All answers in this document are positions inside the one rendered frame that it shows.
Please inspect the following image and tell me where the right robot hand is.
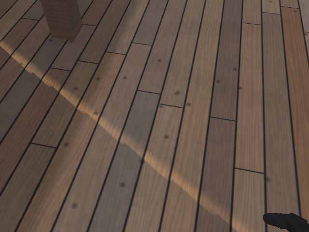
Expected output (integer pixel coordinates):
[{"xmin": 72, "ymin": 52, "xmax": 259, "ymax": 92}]
[{"xmin": 263, "ymin": 213, "xmax": 309, "ymax": 232}]

